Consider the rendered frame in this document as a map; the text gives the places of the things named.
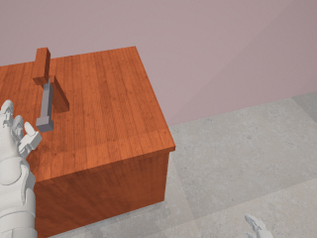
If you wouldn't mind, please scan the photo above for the counter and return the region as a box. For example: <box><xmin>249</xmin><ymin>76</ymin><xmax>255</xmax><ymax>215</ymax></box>
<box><xmin>0</xmin><ymin>46</ymin><xmax>176</xmax><ymax>238</ymax></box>

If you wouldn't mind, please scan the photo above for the left robot hand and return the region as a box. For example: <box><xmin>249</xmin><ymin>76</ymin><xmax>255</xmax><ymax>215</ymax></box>
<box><xmin>0</xmin><ymin>99</ymin><xmax>43</xmax><ymax>163</ymax></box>

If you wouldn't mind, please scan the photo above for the left robot forearm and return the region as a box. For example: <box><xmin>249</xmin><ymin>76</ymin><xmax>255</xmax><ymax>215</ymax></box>
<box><xmin>0</xmin><ymin>157</ymin><xmax>38</xmax><ymax>238</ymax></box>

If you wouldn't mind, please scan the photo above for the tap lever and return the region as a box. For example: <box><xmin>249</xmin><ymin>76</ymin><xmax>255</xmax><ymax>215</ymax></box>
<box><xmin>36</xmin><ymin>78</ymin><xmax>54</xmax><ymax>133</ymax></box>

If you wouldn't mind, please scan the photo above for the right robot hand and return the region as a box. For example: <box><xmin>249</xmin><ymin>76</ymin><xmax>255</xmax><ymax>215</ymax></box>
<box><xmin>244</xmin><ymin>213</ymin><xmax>273</xmax><ymax>238</ymax></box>

